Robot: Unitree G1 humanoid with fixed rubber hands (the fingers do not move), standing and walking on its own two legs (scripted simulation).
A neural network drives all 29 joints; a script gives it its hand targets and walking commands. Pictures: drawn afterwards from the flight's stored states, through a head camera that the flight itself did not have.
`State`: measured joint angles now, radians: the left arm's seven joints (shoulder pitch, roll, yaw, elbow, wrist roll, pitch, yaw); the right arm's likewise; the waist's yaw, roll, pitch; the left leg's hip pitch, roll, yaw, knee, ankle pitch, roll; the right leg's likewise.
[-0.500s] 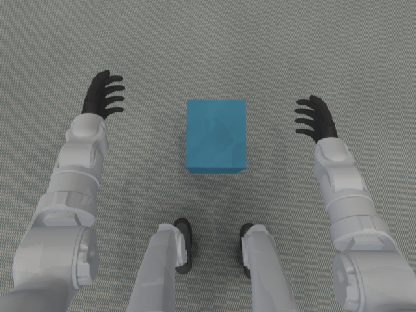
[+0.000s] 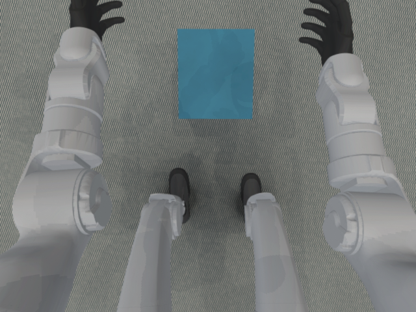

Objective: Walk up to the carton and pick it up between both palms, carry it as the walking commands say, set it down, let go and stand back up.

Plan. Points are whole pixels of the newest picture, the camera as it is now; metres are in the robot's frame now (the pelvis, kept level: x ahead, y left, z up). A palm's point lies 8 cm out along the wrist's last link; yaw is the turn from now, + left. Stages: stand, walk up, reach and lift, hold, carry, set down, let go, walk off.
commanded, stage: reach and lift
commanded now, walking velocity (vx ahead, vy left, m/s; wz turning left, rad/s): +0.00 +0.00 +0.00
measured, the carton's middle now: (214, 82) +0.51 -0.02 -0.52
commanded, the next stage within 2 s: none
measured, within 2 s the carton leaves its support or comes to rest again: neither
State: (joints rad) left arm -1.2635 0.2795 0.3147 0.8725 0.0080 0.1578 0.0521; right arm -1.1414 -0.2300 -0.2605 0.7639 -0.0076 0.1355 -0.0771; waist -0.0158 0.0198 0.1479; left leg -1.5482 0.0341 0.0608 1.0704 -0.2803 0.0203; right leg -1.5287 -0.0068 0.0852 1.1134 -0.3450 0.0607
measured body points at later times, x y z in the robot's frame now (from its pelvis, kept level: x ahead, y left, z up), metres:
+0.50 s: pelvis -0.05 -0.01 -0.14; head +0.33 -0.01 +0.08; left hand +0.55 +0.16 -0.29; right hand +0.53 -0.20 -0.30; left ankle +0.08 +0.11 -0.62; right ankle +0.06 -0.15 -0.62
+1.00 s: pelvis -0.05 +0.00 -0.25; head +0.33 +0.01 -0.03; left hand +0.54 +0.16 -0.43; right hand +0.51 -0.19 -0.45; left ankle +0.08 +0.11 -0.62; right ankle +0.06 -0.15 -0.62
